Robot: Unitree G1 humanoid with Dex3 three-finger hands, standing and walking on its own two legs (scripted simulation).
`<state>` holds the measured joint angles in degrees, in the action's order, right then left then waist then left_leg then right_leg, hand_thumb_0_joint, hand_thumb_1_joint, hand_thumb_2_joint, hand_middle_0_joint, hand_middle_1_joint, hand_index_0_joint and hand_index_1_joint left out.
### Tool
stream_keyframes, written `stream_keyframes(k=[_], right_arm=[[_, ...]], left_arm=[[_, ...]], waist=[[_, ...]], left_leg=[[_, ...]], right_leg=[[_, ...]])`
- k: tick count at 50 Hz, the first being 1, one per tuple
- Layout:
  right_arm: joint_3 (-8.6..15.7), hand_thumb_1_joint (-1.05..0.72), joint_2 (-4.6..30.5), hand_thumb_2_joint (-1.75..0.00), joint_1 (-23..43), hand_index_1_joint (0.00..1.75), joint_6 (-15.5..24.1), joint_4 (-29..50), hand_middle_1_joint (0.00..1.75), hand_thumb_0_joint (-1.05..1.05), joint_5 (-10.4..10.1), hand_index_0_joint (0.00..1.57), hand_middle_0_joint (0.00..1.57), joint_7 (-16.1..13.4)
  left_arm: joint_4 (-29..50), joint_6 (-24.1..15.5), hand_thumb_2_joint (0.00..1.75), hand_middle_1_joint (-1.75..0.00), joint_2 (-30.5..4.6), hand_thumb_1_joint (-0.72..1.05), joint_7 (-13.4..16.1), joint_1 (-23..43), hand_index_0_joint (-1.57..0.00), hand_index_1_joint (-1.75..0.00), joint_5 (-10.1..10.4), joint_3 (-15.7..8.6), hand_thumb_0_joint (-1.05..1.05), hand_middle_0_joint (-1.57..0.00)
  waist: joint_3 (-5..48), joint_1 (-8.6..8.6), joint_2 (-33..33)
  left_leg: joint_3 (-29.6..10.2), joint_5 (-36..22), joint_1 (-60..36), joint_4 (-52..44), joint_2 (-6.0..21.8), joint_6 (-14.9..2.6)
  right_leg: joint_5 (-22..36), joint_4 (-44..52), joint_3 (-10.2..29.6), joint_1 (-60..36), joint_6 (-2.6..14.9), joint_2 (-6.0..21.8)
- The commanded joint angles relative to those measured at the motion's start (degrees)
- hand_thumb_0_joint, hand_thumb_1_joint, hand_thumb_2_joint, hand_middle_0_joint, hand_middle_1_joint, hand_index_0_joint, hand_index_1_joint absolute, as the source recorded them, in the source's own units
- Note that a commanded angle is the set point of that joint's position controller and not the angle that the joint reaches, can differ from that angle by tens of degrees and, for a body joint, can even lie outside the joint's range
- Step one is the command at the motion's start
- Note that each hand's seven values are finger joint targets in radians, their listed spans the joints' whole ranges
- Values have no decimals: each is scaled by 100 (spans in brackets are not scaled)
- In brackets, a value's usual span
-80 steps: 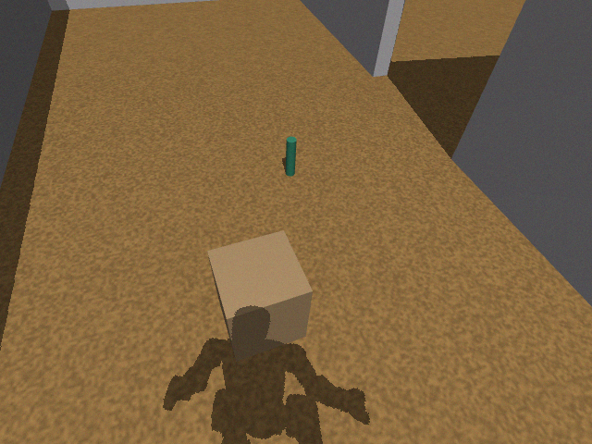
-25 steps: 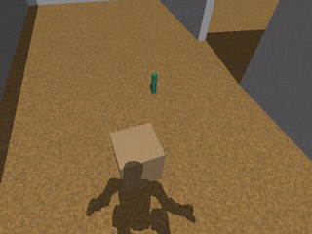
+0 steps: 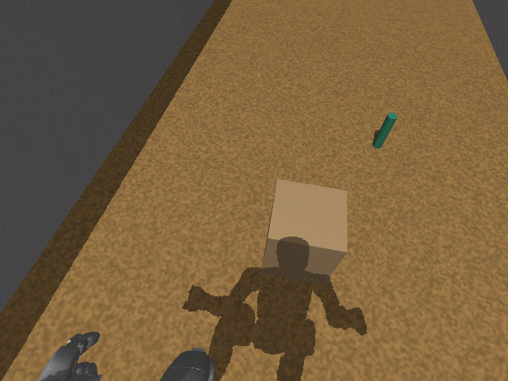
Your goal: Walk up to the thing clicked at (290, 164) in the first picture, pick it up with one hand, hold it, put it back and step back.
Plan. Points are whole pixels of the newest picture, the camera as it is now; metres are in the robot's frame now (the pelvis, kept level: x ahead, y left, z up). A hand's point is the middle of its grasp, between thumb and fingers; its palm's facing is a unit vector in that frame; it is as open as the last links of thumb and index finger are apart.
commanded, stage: walk up
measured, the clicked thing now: (384, 131) +1.38 -0.63 -0.66
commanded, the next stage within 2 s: stand in 1.98 s
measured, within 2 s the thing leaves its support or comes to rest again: neither
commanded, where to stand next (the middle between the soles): +0.08 +0.02 m, yaw +55 degrees
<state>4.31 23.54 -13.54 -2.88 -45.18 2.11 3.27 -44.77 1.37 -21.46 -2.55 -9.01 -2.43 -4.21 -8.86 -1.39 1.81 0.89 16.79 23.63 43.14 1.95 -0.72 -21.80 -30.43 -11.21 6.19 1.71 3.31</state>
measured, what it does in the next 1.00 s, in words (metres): steps on the spot, turning left: left foot, then right foot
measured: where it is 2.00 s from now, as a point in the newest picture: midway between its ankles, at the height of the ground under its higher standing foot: outside the picture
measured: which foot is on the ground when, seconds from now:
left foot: up 0.00-0.06, down 0.08-0.42, up 0.44-0.72, down 0.74-1.00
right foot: down 0.00-0.10, up 0.12-0.38, down 0.40-0.76, up 0.78-1.00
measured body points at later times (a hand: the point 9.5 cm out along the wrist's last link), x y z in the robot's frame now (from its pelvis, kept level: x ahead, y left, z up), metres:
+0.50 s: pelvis +0.01 -0.04 -0.02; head +0.06 -0.03 +0.43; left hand -0.06 +0.30 -0.10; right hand +0.27 -0.26 -0.11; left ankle +0.01 +0.10 -0.68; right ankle +0.09 -0.14 -0.73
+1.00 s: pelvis +0.01 -0.03 -0.03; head +0.02 +0.01 +0.42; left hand -0.16 +0.26 -0.14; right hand +0.30 -0.19 -0.12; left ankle -0.07 +0.11 -0.73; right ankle +0.13 -0.10 -0.73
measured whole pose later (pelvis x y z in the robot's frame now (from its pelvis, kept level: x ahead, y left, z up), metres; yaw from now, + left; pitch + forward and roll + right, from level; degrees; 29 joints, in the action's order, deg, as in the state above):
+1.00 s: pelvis +0.01 -0.03 -0.03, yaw +44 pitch -2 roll +0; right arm 1.8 23.5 -17.0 0.5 -42.7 1.1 -0.1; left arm -44.6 0.0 -24.9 -1.4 -16.9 -0.7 -3.7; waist -5.6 -0.8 2.1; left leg -9.3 21.4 22.2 45.4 -1.7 1.6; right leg -25.8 -49.1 -2.8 24.0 1.7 3.4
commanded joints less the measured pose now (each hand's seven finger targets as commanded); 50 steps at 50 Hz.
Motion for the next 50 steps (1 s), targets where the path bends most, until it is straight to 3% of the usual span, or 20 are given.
stream_keyframes(k=[1, 3, 4, 5, 6, 10, 18, 19, 20, 21, 22, 26, 30, 35, 37, 38, 39, 42, 47, 50], right_arm=[[340, -90, 832, -90, -211, 30, 163, 699, 30, 0, -23, 20, 20, -87], [479, -90, 1019, -90, -835, 30, 213, 647, 30, 0, 64, 20, 20, -165], [606, -90, 1458, -90, -962, 30, 242, 789, 30, 0, 133, 20, 20, -225], [684, -90, 1919, -90, -921, 30, 270, 914, 30, 0, 112, 20, 20, -277], [721, -90, 1826, -90, -798, 30, 298, 1020, 30, 0, -15, 20, 20, -326], [451, -90, 1282, -90, -75, 30, 270, 1366, 30, 0, -14, 20, 20, -389], [508, -90, 1344, -90, 282, 30, 154, 1832, 30, 0, 116, 20, 20, -182], [459, -90, 1187, -90, 400, 30, 135, 1924, 30, 0, 72, 20, 20, -174], [341, -90, 762, -90, 365, 30, 126, 1968, 30, 0, 17, 20, 20, -182], [330, -90, 706, -90, -35, 30, 113, 1873, 30, 0, 62, 20, 20, -226], [467, -90, 1182, -90, -131, 30, 42, 1751, 30, 0, 104, 20, 20, -262], [549, -90, 1182, -90, -439, 30, 69, 1330, 30, 0, -4, 20, 20, 7], [446, -90, 1045, -90, 153, 30, 132, 1258, 30, 0, -71, 20, 20, 57], [391, -90, 938, -90, -471, 30, 340, 719, 30, 0, -220, 20, 20, -115], [535, -90, 1508, -90, -1032, 30, 490, 488, 30, 0, -136, 20, 20, -256], [638, -90, 2206, -90, -998, 30, 533, 670, 30, 0, -51, 20, 20, -311], [698, -90, 2512, -90, -1005, 30, 520, 597, 30, 0, -160, 20, 20, -323], [391, -90, 1703, -90, -286, 30, 549, 685, 30, 0, -142, 20, 20, -462], [304, -90, 1616, -90, -113, 30, 524, 772, 30, 0, -105, 20, 20, -477], [176, -90, 1264, -90, 82, 30, 410, 860, 30, 0, -199, 20, 20, -504]], left_arm=[[812, -77, 90, -30, -1523, 90, 51, 202, -20, -30, 13, -413, 0, -20], [950, -92, 90, -30, -1310, 90, 60, 12, -20, -30, 97, -323, 0, -20], [994, -97, 90, -30, -991, 90, 54, -350, -20, -30, 146, -254, 0, -20], [1147, -71, 90, -30, -929, 90, 29, -78, -20, -30, 185, -229, 0, -20], [1150, -63, 90, -30, -1239, 90, 79, 149, -20, -30, 93, -273, 0, -20], [832, -69, 90, -30, -1252, 90, 44, -591, -20, -30, 145, -283, 0, -20], [621, -266, 90, -30, -1171, 90, 300, -1462, -20, -30, 222, -335, 0, -20], [592, -325, 90, -30, -1322, 90, 350, -1751, -20, -30, 178, -396, 0, -20], [637, -384, 90, -30, -1868, 90, 396, -1842, -20, -30, 48, -538, 0, -20], [890, -408, 90, -30, -2363, 90, 426, -1122, -20, -30, -48, -644, 0, -20], [1042, -398, 90, -30, -2483, 90, 437, -420, -20, -30, -5, -627, 0, -20], [778, -495, 90, -30, -1818, 90, 446, -488, -20, -30, 5, -500, 0, -20], [786, -488, 90, -30, -1946, 90, 310, -1003, -20, -30, -52, -567, 0, -20], [912, -295, 90, -30, -2012, 90, 143, -666, -20, -30, 64, -472, 0, -20], [901, -182, 90, -30, -1379, 90, 137, -987, -20, -30, 133, -256, 0, -20], [1124, -167, 90, -30, -1093, 90, 132, -757, -20, -30, 161, -170, 0, -20], [1087, -182, 90, -30, -1659, 90, 244, -262, -20, -30, 128, -300, 0, -20], [565, -234, 90, -30, -1596, 90, 234, -955, -20, -30, 216, -306, 0, -20], [426, -249, 90, -30, -1408, 90, 212, -1102, -20, -30, 174, -332, 0, -20], [284, -335, 90, -30, -1452, 90, 267, -1382, -20, -30, 94, -374, 0, -20]], waist=[[692, 15, 713], [1156, 362, 71], [1362, 443, -1319], [1470, 508, -2030], [1366, 481, -1186], [1018, 83, -1135], [1263, -120, -1139], [1423, -350, -822], [1225, -490, 565], [997, -90, 1220], [896, 120, 984], [625, 241, 742], [721, -300, 1160], [1094, 8, 1107], [1291, 294, -664], [1096, 284, -1818], [819, 491, -1389], [645, -6, -1051], [805, -36, -1426], [1037, -325, -837]], left_leg=[[554, -72, -562, -734, -205, -125], [339, -154, -2009, -1420, -426, -435], [-1267, -426, -2638, -2133, 385, -870], [-3847, -1411, -2827, -2448, 1685, -1911], [-4099, -1240, -2155, -2541, 2000, -2091], [-1913, -815, -1039, -2116, 758, -1075], [-2329, -1588, 159, -1232, 195, -925], [-2147, -1364, 446, -645, -70, -675], [-1434, -255, 1405, 538, -759, -287], [-853, 1567, 1830, 1730, -998, 99], [-1131, 1586, 1455, 2751, -427, 90], [-812, 322, 1245, 2638, -174, 209], [-254, 841, 1052, 1066, -150, 246], [516, 154, -948, -939, -542, 131], [-1001, 464, -2125, -1956, -89, -296], [-3885, 444, -2129, -2312, 1412, -1046], [-4595, 676, -1222, -2540, 1929, -1771], [-2533, -584, -958, -1616, 950, -1267], [-2321, -1679, 10, -1131, 794, -1254], [-1734, -1240, 558, 10, 100, -693]], right_leg=[[2677, 175, 687, 90, 535, 1496], [2644, -1419, 236, 856, 191, 1148], [1268, -3028, -87, 1781, -137, 464], [-1528, -3744, 409, 2925, -381, -547], [-1664, -4052, 1392, 2723, -291, 56], [-836, -2724, 1183, 1962, -128, 121], [145, -668, 829, 530, -13, -502], [429, 163, 1081, 27, 130, -289], [110, 1088, 2644, -337, 364, 1005], [247, 1602, 4331, 279, 1020, 2706], [186, 1776, 4903, 1123, 1819, 3290], [926, 800, 1764, 765, 922, 1479], [1107, 551, 1311, -3, 950, 1499], [1353, -517, 624, 860, 707, 1539], [188, -2715, 312, 2014, 171, 949], [-1337, -3314, 477, 3546, -198, 90], [-1547, -3500, 1275, 3282, -97, 365], [-783, -3087, 1326, 2807, -40, 449], [-628, -2121, 917, 1501, -1, -9], [160, -316, 1006, 419, 259, -154]])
